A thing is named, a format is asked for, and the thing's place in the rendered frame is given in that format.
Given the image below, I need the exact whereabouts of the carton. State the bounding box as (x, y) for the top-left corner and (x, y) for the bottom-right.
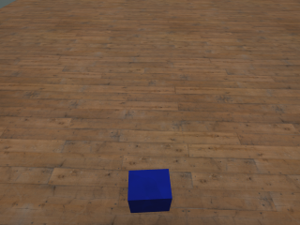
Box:
(127, 169), (173, 213)

